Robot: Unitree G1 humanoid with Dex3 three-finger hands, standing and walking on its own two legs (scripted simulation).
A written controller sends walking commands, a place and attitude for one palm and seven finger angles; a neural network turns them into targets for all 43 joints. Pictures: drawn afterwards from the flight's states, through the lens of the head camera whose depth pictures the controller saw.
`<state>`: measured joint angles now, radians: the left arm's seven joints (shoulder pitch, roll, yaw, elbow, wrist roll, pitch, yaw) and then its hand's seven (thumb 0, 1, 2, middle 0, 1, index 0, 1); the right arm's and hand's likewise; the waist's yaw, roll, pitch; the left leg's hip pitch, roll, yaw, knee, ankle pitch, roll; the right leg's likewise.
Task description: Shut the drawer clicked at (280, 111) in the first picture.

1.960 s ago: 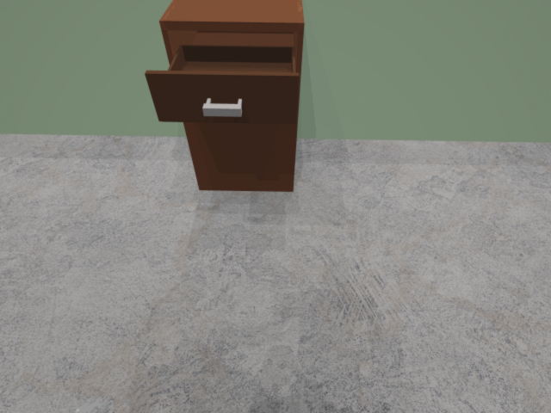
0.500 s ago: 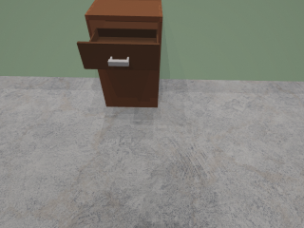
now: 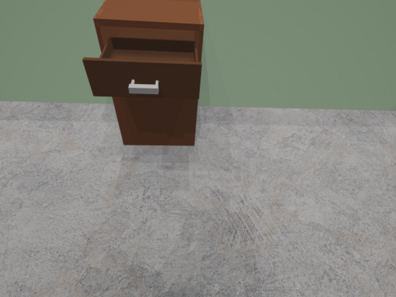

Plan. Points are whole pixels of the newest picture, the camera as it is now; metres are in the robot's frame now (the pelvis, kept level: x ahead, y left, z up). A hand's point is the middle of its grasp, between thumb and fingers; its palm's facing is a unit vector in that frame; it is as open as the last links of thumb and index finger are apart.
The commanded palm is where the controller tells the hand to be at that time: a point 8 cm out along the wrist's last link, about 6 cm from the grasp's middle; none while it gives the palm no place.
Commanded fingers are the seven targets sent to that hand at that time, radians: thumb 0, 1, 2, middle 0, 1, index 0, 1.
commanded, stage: walk to a spot facing it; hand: left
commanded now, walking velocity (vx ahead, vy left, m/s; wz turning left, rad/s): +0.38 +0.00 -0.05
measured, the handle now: (144, 85) +0.85 +0.24 -0.07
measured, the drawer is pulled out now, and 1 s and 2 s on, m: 0.30 0.30 0.30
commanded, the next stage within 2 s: take the last steps up to it in 0.32 s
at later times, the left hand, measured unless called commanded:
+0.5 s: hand (137, 266) +0.23 +0.15 -0.18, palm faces +0.10 -0.98 -0.18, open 7.2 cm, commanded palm none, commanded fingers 0.00 0.90 0.90 -0.20 -0.30 -0.20 -0.30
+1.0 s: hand (133, 219) +0.35 +0.19 -0.17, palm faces +0.11 -0.98 -0.15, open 7.3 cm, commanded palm none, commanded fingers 0.00 0.90 0.90 -0.20 -0.30 -0.20 -0.30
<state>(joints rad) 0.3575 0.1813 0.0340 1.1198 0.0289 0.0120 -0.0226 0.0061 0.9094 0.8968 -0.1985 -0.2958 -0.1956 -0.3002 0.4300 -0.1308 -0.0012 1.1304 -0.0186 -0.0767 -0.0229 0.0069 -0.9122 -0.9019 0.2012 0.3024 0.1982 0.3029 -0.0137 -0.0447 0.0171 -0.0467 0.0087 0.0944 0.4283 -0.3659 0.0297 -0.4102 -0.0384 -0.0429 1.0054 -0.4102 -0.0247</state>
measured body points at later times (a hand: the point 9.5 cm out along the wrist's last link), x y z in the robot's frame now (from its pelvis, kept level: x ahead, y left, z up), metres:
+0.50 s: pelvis +0.19 -0.03 +0.00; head +0.18 -0.01 +0.45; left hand +0.22 +0.21 -0.16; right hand +0.24 -0.26 -0.15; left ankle +0.24 +0.09 -0.69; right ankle +0.21 -0.14 -0.74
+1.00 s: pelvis +0.35 +0.02 +0.01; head +0.36 +0.03 +0.46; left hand +0.34 +0.24 -0.16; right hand +0.31 -0.19 -0.14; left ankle +0.30 +0.09 -0.74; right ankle +0.43 -0.13 -0.68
